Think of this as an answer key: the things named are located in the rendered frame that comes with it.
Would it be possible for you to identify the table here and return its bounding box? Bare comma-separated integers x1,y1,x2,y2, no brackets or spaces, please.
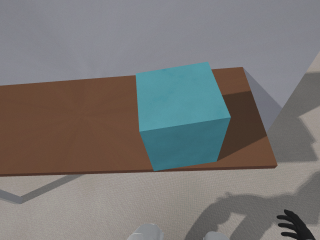
0,67,278,205

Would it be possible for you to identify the carton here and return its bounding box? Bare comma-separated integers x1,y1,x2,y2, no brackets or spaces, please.
135,62,231,171

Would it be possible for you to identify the robot left thigh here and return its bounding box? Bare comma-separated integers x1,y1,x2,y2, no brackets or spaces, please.
127,223,164,240

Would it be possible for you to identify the robot right hand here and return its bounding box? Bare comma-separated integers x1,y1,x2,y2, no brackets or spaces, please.
276,209,316,240

